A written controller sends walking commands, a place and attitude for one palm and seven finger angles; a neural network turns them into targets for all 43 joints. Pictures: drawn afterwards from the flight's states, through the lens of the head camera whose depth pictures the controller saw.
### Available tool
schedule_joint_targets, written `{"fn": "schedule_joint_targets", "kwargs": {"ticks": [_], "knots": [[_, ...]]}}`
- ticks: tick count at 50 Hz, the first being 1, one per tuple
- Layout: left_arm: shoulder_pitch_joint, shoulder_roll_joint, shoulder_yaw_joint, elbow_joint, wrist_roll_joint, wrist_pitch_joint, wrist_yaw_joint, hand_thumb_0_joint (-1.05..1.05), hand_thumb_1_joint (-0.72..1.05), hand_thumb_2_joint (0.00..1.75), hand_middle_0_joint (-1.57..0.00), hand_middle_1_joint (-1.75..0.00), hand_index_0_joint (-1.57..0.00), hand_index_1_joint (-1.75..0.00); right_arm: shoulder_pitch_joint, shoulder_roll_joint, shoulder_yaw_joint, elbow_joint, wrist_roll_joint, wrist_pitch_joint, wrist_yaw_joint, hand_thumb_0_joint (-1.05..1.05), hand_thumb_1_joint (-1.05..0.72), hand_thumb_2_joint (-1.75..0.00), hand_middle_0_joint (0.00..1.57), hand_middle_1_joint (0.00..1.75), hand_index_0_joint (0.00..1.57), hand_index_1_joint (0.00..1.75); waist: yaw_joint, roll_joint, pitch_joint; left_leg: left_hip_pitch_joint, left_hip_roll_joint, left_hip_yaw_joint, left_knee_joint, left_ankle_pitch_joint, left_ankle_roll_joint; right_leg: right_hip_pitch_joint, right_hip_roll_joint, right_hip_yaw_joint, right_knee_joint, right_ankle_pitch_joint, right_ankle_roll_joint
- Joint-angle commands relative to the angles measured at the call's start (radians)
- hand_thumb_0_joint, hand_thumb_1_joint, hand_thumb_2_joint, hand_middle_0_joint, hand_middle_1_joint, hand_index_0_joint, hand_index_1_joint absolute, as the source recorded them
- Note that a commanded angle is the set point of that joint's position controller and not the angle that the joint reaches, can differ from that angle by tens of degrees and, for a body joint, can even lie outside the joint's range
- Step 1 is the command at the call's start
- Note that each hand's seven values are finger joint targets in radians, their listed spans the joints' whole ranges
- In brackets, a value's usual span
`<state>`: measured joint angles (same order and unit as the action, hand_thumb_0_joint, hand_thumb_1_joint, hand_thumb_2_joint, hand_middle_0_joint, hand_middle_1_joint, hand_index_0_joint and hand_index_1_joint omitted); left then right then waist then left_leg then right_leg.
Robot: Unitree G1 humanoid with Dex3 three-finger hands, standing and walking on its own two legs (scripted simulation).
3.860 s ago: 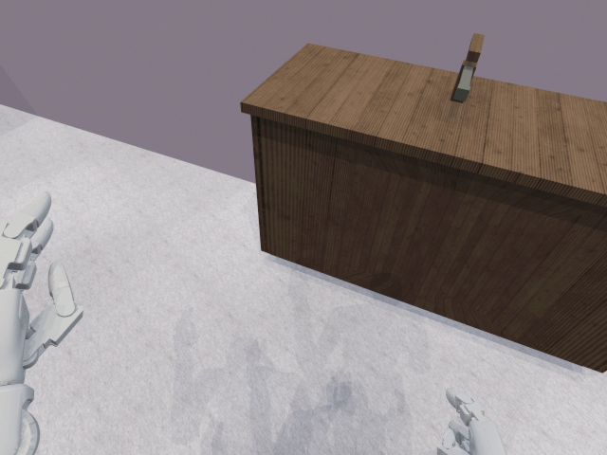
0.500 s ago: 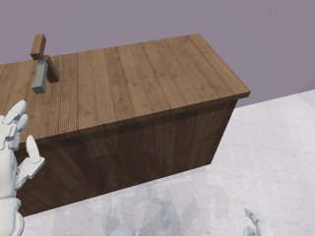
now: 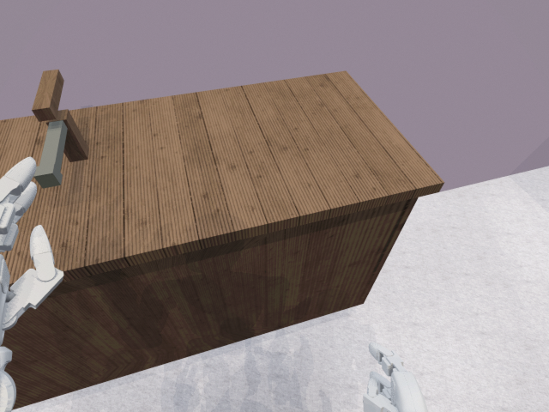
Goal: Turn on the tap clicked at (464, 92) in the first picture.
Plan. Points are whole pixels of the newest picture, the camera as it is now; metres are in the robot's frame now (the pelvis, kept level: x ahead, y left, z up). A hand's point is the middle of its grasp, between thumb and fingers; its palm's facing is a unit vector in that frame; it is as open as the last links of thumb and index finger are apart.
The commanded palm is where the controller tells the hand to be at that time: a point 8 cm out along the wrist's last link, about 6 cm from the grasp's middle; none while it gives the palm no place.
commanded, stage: come to a stop and stand still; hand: left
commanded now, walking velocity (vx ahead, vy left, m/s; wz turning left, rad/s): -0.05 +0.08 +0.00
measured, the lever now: (48, 175) +0.44 +0.41 +0.08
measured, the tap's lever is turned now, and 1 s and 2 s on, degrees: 0 0 0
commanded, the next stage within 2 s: none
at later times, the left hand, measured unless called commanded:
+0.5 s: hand out of the picture +0.14 +0.26 +0.19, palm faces +0.47 -0.79 -0.38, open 7.4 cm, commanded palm +0.10 +0.29 +0.18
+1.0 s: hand out of the picture +0.10 +0.26 +0.17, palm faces +0.45 -0.79 -0.40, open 7.4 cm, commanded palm +0.05 +0.29 +0.18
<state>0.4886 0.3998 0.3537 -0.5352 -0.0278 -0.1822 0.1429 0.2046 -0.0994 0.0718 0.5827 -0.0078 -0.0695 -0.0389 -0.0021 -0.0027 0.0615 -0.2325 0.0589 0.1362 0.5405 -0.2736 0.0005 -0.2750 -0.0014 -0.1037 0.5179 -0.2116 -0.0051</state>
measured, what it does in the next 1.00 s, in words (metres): walks backwards: left foot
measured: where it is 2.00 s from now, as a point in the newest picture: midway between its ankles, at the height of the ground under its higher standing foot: outside the picture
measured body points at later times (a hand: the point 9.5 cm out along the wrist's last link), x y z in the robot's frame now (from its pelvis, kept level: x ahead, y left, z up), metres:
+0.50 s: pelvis -0.05 +0.01 +0.00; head -0.07 +0.01 +0.45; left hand +0.11 +0.30 +0.21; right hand +0.11 -0.23 -0.07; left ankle -0.04 +0.12 -0.73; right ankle +0.03 -0.09 -0.73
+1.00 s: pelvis -0.10 +0.01 +0.00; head -0.11 +0.00 +0.45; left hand +0.07 +0.30 +0.19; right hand +0.04 -0.23 -0.10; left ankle -0.04 +0.12 -0.73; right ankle +0.03 -0.09 -0.73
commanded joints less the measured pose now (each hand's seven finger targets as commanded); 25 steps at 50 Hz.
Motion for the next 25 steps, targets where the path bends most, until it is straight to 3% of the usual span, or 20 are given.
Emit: {"fn": "schedule_joint_targets", "kwargs": {"ticks": [1, 2, 4, 6, 7, 9, 12, 14, 16, 17, 18, 19, 20, 21, 23, 25], "knots": [[-0.079, 0.149, 0.135, -0.157, -0.006, -0.053, 0.033, 0.0, 0.9, 0.9, -0.2, -0.3, -0.2, -0.3, -0.065, -0.171, -0.077, -0.143, 0.01, -0.041, -0.022, 0.0, -0.9, -0.9, 0.2, 0.3, 0.2, 0.3, -0.014, 0.004, -0.178, -0.099, 0.069, -0.071, 0.017, 0.086, -0.021, 0.207, -0.167, 0.214, -0.105, 0.505, -0.031], [-0.074, 0.123, 0.111, -0.128, -0.016, -0.041, 0.029, 0.0, 0.9, 0.9, -0.2, -0.3, -0.2, -0.3, -0.057, -0.165, -0.083, -0.138, 0.015, -0.042, -0.019, 0.0, -0.9, -0.9, 0.2, 0.3, 0.2, 0.3, -0.016, -0.117, -0.192, -0.092, -0.003, -0.06, 0.118, -0.061, -0.041, 0.16, -0.237, 0.314, -0.152, 0.512, -0.076], [-0.052, 0.127, 0.114, -0.095, -0.009, -0.029, 0.031, 0.0, 0.9, 0.9, -0.2, -0.3, -0.2, -0.3, -0.06, -0.177, -0.089, -0.128, 0.014, -0.03, -0.014, 0.0, -0.9, -0.9, 0.2, 0.3, 0.2, 0.3, 0.001, -0.188, -0.19, -0.127, -0.031, -0.13, 0.302, -0.217, -0.027, 0.141, -0.31, 0.369, -0.21, 0.446, -0.116], [-0.046, 0.13, 0.117, -0.107, -0.001, -0.035, 0.036, 0.0, 0.9, 0.9, -0.2, -0.3, -0.2, -0.3, -0.082, -0.168, -0.08, -0.126, 0.014, -0.019, -0.02, 0.0, -0.9, -0.9, 0.2, 0.3, 0.2, 0.3, 0.0, -0.145, -0.201, -0.169, -0.03, -0.16, 0.367, -0.19, -0.025, 0.161, -0.31, 0.329, -0.196, 0.383, -0.127], [-0.056, 0.128, 0.115, -0.116, -0.001, -0.039, 0.039, 0.0, 0.9, 0.9, -0.2, -0.3, -0.2, -0.3, -0.098, -0.167, -0.073, -0.125, 0.014, -0.012, -0.022, 0.0, -0.9, -0.9, 0.2, 0.3, 0.2, 0.3, -0.001, -0.109, -0.208, -0.179, -0.025, -0.163, 0.338, -0.181, -0.026, 0.189, -0.304, 0.29, -0.169, 0.428, -0.13], [-0.029, 0.137, 0.126, -0.129, 0.005, -0.051, 0.044, 0.0, 0.9, 0.9, -0.2, -0.3, -0.2, -0.3, -0.102, -0.174, -0.074, -0.129, 0.012, -0.004, -0.032, 0.0, -0.9, -0.9, 0.2, 0.3, 0.2, 0.3, 0.007, -0.109, -0.227, -0.165, -0.033, -0.137, 0.283, -0.161, -0.021, 0.207, -0.28, 0.241, -0.157, 0.415, -0.119], [-0.03, 0.157, 0.135, -0.191, 0.005, -0.056, 0.05, 0.0, 0.9, 0.9, -0.2, -0.3, -0.2, -0.3, -0.112, -0.192, -0.09, -0.14, 0.011, 0.005, -0.04, 0.0, -0.9, -0.9, 0.2, 0.3, 0.2, 0.3, 0.018, -0.092, -0.208, -0.124, -0.035, -0.121, 0.168, -0.159, -0.008, 0.179, -0.286, 0.261, -0.188, 0.277, -0.12], [-0.011, 0.151, 0.131, -0.207, 0.008, -0.06, 0.052, 0.0, 0.9, 0.9, -0.2, -0.3, -0.2, -0.3, -0.092, -0.193, -0.091, -0.143, 0.006, 0.006, -0.04, 0.0, -0.9, -0.9, 0.2, 0.3, 0.2, 0.3, 0.016, -0.076, -0.2, -0.069, -0.044, -0.105, 0.043, -0.114, -0.003, 0.146, -0.257, 0.256, -0.202, 0.163, -0.104], [-0.023, 0.146, 0.12, -0.226, 0.007, -0.059, 0.054, 0.0, 0.9, 0.9, -0.2, -0.3, -0.2, -0.3, -0.065, -0.202, -0.1, -0.14, 0.005, 0.008, -0.039, 0.0, -0.9, -0.9, 0.2, 0.3, 0.2, 0.3, 0.003, -0.052, -0.202, 0.037, -0.042, -0.1, -0.094, -0.012, 0.002, 0.094, -0.219, 0.234, -0.2, 0.007, -0.065], [-0.04, 0.148, 0.114, -0.251, 0.002, -0.062, 0.055, 0.0, 0.9, 0.9, -0.2, -0.3, -0.2, -0.3, -0.067, -0.214, -0.106, -0.142, 0.006, 0.007, -0.045, 0.0, -0.9, -0.9, 0.2, 0.3, 0.2, 0.3, -0.001, 0.017, -0.191, 0.06, 0.007, -0.138, -0.16, 0.018, 0.014, 0.077, -0.181, 0.207, -0.161, -0.041, -0.043], [-0.055, 0.144, 0.109, -0.256, 0.008, -0.07, 0.055, 0.0, 0.9, 0.9, -0.2, -0.3, -0.2, -0.3, -0.076, -0.23, -0.108, -0.153, 0.005, 0.002, -0.047, 0.0, -0.9, -0.9, 0.2, 0.3, 0.2, 0.3, 0.011, 0.102, -0.172, 0.02, 0.083, -0.226, -0.21, 0.07, 0.042, 0.081, -0.113, 0.165, -0.101, -0.058, -0.013], [-0.06, 0.142, 0.11, -0.24, 0.012, -0.077, 0.055, 0.0, 0.9, 0.9, -0.2, -0.3, -0.2, -0.3, -0.08, -0.239, -0.107, -0.157, 0.012, -0.004, -0.047, 0.0, -0.9, -0.9, 0.2, 0.3, 0.2, 0.3, 0.019, 0.17, -0.16, -0.027, 0.146, -0.273, -0.232, 0.133, 0.062, 0.096, -0.061, 0.124, -0.041, -0.032, 0.007], [-0.06, 0.14, 0.112, -0.199, 0.014, -0.076, 0.052, 0.0, 0.9, 0.9, -0.2, -0.3, -0.2, -0.3, -0.081, -0.223, -0.096, -0.146, 0.014, -0.009, -0.047, 0.0, -0.9, -0.9, 0.2, 0.3, 0.2, 0.3, 0.019, 0.243, -0.122, -0.15, 0.177, -0.284, -0.283, 0.048, 0.071, 0.129, -0.044, 0.099, 0.021, -0.088, 0.014], [-0.092, 0.121, 0.092, -0.179, 0.022, -0.076, 0.048, 0.0, 0.9, 0.9, -0.2, -0.3, -0.2, -0.3, -0.089, -0.22, -0.093, -0.143, 0.011, -0.015, -0.047, 0.0, -0.9, -0.9, 0.2, 0.3, 0.2, 0.3, 0.016, 0.266, -0.067, -0.268, 0.187, -0.283, -0.313, -0.055, 0.075, 0.169, -0.042, 0.086, 0.078, -0.094, 0.016], [-0.17, 0.101, 0.063, -0.149, 0.033, -0.078, 0.041, 0.0, 0.9, 0.9, -0.2, -0.3, -0.2, -0.3, -0.071, -0.222, -0.102, -0.136, 0.014, -0.034, -0.047, 0.0, -0.9, -0.9, 0.2, 0.3, 0.2, 0.3, 0.014, 0.197, -0.025, -0.307, 0.167, -0.253, -0.288, -0.098, 0.063, 0.177, -0.04, 0.088, 0.077, -0.062, 0.02], [-0.165, 0.08, 0.044, -0.073, 0.03, -0.07, 0.034, 0.0, 0.9, 0.9, -0.2, -0.3, -0.2, -0.3, -0.059, -0.226, -0.106, -0.126, 0.018, -0.042, -0.042, 0.0, -0.9, -0.9, 0.2, 0.3, 0.2, 0.3, 0.011, 0.117, -0.054, -0.25, 0.125, -0.214, -0.212, -0.077, 0.051, 0.177, -0.042, 0.109, -0.011, 0.005, 0.018]]}}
